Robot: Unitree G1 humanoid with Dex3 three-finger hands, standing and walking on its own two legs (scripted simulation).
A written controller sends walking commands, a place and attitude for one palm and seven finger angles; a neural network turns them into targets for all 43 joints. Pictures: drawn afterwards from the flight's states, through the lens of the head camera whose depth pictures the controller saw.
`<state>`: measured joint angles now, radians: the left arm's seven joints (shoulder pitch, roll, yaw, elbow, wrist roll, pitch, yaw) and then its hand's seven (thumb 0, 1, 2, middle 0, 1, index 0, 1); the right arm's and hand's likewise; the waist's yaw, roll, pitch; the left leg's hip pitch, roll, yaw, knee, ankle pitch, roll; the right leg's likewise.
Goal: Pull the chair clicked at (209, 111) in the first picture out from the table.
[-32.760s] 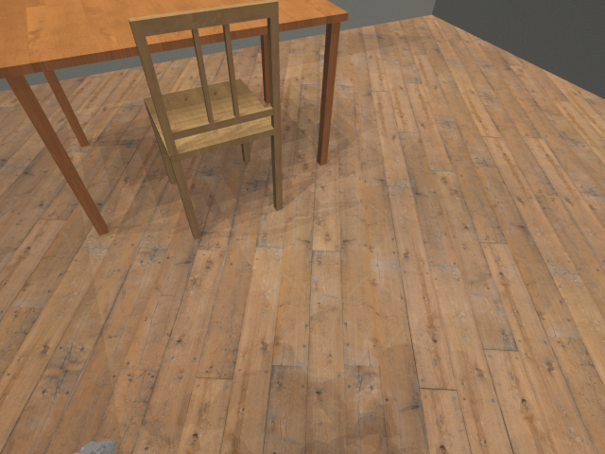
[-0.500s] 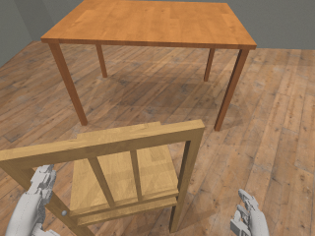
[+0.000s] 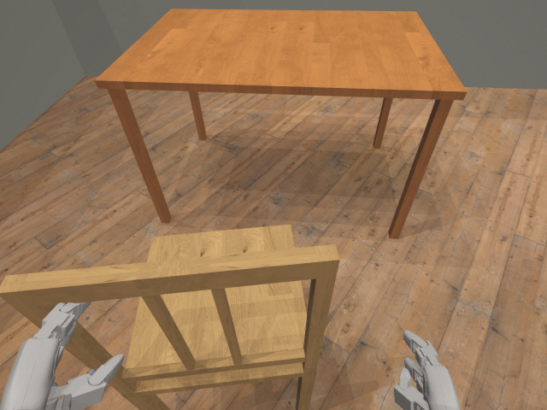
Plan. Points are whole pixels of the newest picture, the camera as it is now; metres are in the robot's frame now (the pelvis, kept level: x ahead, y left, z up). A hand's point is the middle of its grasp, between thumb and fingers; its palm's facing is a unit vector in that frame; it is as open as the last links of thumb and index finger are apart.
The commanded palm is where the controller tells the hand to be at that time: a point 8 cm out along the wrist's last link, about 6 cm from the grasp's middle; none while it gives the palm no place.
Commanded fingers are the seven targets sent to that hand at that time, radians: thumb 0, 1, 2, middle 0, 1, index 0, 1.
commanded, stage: draw the hand back to the body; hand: left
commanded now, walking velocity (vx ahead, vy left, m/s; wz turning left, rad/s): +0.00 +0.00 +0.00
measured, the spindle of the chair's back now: (173, 334) +0.24 +0.21 -0.07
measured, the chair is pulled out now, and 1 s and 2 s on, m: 0.61 0.61 0.61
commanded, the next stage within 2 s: step back with the hand held close in 0.50 s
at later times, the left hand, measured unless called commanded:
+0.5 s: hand (95, 374) +0.14 +0.24 +0.05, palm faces +0.31 -0.81 -0.51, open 6.7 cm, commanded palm +0.14 +0.29 +0.19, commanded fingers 0.00 0.90 0.90 -0.20 -0.30 -0.20 -0.30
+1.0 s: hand (75, 396) +0.11 +0.25 +0.06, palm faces +0.08 -0.84 -0.54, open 6.7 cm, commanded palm +0.08 +0.29 +0.19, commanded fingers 0.00 0.90 0.90 -0.20 -0.30 -0.20 -0.30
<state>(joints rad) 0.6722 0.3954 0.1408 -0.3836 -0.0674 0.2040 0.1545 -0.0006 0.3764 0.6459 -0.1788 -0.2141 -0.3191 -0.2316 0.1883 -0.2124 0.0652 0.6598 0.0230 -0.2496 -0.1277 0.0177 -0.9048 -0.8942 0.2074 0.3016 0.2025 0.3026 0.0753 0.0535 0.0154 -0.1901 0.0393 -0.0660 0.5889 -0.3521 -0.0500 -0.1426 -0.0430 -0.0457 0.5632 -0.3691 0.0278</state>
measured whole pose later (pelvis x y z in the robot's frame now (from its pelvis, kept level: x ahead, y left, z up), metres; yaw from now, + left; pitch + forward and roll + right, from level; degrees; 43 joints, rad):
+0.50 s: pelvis +0.01 -0.02 +0.00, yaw +1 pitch -3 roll +0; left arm 0.65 0.42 0.16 -0.39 -0.08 0.26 0.17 0.01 0.89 0.89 -0.21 -0.30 -0.37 -0.33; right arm 0.19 -0.23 0.05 0.70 0.04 -0.29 -0.11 0.02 -0.91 -0.89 0.21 0.30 0.20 0.30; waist 0.09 0.06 0.04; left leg -0.18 0.05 -0.09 0.58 -0.35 -0.07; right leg -0.14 -0.04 -0.07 0.59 -0.40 0.00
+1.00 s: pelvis -0.07 -0.01 +0.00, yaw -1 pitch -2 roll -1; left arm 0.66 0.56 0.24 -0.51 -0.10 0.15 0.12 0.01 0.89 0.90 -0.22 -0.31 -0.37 -0.35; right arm 0.12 -0.23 0.01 0.56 0.06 -0.10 -0.12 0.02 -0.91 -0.89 0.21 0.30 0.20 0.30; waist 0.05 0.00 0.21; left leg -0.28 0.07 -0.07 0.53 -0.21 -0.07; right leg -0.24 -0.01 -0.05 0.51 -0.23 0.01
